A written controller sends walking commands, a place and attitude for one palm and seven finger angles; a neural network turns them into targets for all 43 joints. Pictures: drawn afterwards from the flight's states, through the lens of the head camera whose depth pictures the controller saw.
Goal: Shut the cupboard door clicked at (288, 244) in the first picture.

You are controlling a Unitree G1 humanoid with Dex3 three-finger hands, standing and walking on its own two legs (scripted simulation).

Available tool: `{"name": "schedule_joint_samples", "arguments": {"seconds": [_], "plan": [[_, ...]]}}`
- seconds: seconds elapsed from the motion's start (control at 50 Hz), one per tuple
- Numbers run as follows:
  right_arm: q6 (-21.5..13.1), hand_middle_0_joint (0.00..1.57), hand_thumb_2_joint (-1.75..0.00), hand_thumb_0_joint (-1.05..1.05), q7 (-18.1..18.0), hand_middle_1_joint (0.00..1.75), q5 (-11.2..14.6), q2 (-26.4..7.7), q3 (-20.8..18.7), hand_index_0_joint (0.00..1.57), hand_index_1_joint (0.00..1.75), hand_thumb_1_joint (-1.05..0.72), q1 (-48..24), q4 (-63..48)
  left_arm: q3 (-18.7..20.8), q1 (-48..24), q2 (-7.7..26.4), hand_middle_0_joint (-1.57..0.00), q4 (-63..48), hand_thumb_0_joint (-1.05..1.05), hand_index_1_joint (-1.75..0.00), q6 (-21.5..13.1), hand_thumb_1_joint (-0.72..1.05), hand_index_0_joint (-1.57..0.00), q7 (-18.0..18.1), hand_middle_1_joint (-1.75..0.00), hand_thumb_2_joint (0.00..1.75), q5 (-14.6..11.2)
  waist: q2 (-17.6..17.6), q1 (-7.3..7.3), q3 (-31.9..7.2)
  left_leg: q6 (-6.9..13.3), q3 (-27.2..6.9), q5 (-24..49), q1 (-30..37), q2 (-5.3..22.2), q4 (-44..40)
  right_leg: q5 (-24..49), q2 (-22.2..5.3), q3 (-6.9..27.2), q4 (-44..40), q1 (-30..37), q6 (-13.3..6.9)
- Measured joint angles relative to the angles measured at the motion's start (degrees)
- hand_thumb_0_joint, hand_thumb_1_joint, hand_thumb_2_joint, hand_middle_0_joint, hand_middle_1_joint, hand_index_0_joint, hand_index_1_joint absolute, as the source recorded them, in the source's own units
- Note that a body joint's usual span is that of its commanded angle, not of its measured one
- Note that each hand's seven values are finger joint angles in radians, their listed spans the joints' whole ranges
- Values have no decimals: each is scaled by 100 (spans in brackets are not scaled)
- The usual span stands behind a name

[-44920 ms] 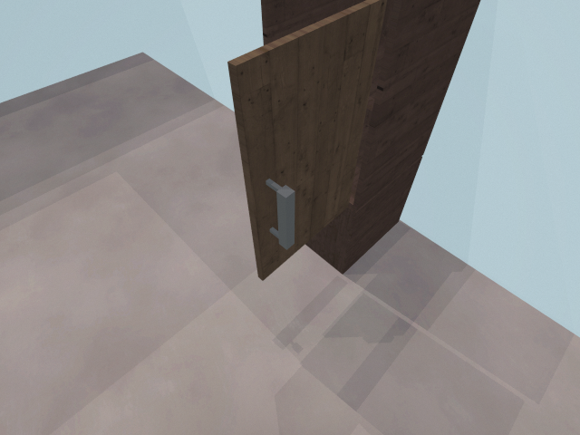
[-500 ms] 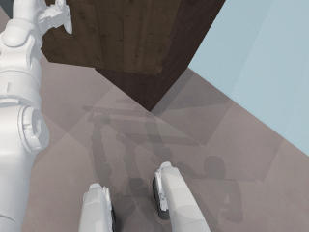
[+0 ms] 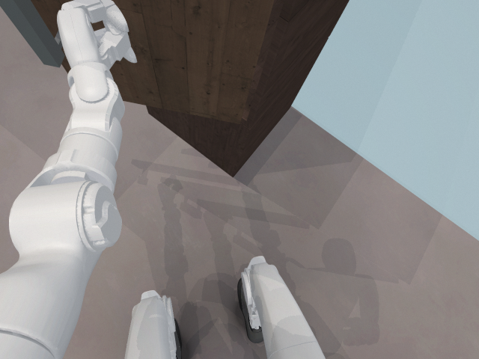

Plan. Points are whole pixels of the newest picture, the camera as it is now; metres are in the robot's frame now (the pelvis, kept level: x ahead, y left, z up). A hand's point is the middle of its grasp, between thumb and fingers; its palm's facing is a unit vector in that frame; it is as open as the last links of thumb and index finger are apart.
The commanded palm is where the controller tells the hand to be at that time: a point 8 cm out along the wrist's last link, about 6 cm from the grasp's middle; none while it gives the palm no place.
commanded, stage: pull the fist back off the door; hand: left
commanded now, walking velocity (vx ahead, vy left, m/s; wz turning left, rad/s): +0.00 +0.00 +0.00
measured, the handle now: (30, 5) +0.66 +0.18 +0.06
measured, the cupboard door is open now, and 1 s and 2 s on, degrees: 28 28 28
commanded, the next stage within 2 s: draw the hand back to the body in 0.52 s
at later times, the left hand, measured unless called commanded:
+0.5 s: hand (125, 87) +0.51 +0.07 +0.06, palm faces +0.10 -1.00 -0.01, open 3.1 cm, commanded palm +0.48 +0.11 +0.06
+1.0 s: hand (44, 121) +0.42 +0.13 +0.14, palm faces +0.16 -0.99 -0.02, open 3.1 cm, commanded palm +0.37 +0.18 +0.15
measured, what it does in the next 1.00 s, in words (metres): rises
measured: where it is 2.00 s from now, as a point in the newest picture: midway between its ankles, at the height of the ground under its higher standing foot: (214, 341)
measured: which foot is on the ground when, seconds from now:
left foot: down 0.00-1.00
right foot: down 0.00-1.00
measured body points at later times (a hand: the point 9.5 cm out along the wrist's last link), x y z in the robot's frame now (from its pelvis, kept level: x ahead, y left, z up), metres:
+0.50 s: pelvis +0.01 +0.00 +0.02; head +0.16 +0.01 +0.45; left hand +0.50 +0.12 +0.06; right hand +0.06 -0.27 -0.10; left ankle +0.01 +0.13 -0.59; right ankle +0.07 -0.14 -0.59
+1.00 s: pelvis +0.02 +0.00 +0.08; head +0.10 -0.01 +0.52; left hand +0.41 +0.18 +0.14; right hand +0.08 -0.25 -0.05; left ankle +0.01 +0.13 -0.59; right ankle +0.07 -0.14 -0.59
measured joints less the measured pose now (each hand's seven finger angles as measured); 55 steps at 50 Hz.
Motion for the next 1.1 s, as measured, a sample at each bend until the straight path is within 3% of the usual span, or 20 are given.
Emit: {"name": "schedule_joint_samples", "arguments": {"seconds": [0.16,0.36,0.52,0.64,0.72,0.82,0.92,1.1], "plan": [[3,20,-89,0,-37,29,55,-78,-111,20,30,-91,-22,-16,-46,669,-301,-129,-63,1,-150,-514,90,-130,64,-150,90,-119,-43,240,-79,-13,109,43,641,0,-419,-19,1,81,-274,550,-12],[54,20,-89,0,-101,29,121,-226,-336,20,30,-91,-285,66,-665,1564,-885,-129,-552,1,-150,-960,90,-130,-94,-150,90,-450,-222,589,-111,-15,75,75,986,-109,-554,-73,-110,50,-341,918,-5],[115,20,-89,0,-155,29,104,-212,-387,20,30,-91,-596,67,-1054,1957,-1336,-130,-811,1,-150,-1211,90,-130,154,-150,90,-350,-248,686,-129,7,90,61,1106,-172,-506,-109,-171,74,-270,1037,22],[155,20,-89,0,-215,29,96,-94,-271,20,30,-91,-774,60,-932,1737,-1282,-130,-514,1,-150,-1205,90,-130,357,-150,90,-210,-223,615,-115,20,130,102,1111,-182,-500,-69,-174,119,-241,1016,26],[190,20,-89,0,-235,29,119,-25,-232,20,30,-91,-728,27,-744,1748,-1156,-130,-671,1,-150,-1142,90,-130,277,-150,90,-241,-214,621,-111,14,184,132,1128,-157,-536,-23,-141,171,-260,995,18],[311,20,-89,0,-273,29,304,-14,-254,20,30,-91,-469,-81,-741,2728,-1135,-129,-1833,1,-150,-861,90,-130,-120,-150,90,-612,-170,872,-20,8,331,224,1712,-92,-958,88,-64,287,-620,1489,26],[298,20,-89,1,-421,29,521,-77,-238,20,30,-91,-228,-127,-1037,4013,-1256,-129,-2991,1,-150,-449,90,-129,-467,-150,90,-1067,-148,1150,83,18,351,466,2654,-85,-1722,279,-55,259,-1339,2436,16],[46,20,-89,1,-643,29,684,-292,-297,20,30,-91,-443,-205,-1437,5294,-1232,-129,-4200,1,-150,-290,90,-129,-1023,-150,90,-1307,-270,1378,123,-2,208,712,3904,-102,-2550,449,-85,64,-2179,3787,-11]]}}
